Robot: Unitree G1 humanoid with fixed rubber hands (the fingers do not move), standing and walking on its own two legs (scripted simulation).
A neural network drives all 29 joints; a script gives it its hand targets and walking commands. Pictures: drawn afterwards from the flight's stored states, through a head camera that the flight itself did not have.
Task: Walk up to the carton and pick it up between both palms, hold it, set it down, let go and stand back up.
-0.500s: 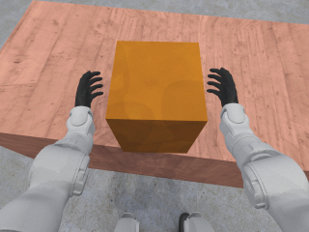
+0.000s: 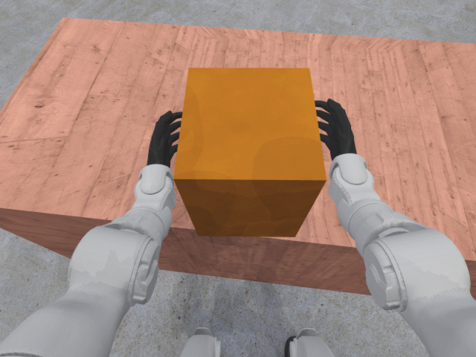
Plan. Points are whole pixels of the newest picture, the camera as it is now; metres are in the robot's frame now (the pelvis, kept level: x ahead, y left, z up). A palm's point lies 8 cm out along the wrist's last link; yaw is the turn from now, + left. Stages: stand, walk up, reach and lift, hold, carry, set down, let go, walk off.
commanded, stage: reach and lift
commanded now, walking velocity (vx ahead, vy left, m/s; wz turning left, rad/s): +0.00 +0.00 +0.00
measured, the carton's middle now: (247, 161) +0.47 +0.03 -0.02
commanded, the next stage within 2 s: none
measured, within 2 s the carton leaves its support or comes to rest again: neither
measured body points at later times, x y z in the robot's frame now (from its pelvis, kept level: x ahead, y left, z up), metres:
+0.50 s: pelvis +0.01 +0.00 +0.03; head +0.16 +0.00 +0.45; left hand +0.45 +0.18 +0.02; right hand +0.47 -0.12 +0.03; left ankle +0.01 +0.13 -0.66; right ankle +0.04 -0.15 -0.66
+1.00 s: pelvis +0.03 +0.01 +0.04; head +0.19 +0.03 +0.46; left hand +0.45 +0.18 +0.01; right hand +0.47 -0.12 +0.03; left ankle +0.01 +0.13 -0.66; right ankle +0.04 -0.15 -0.66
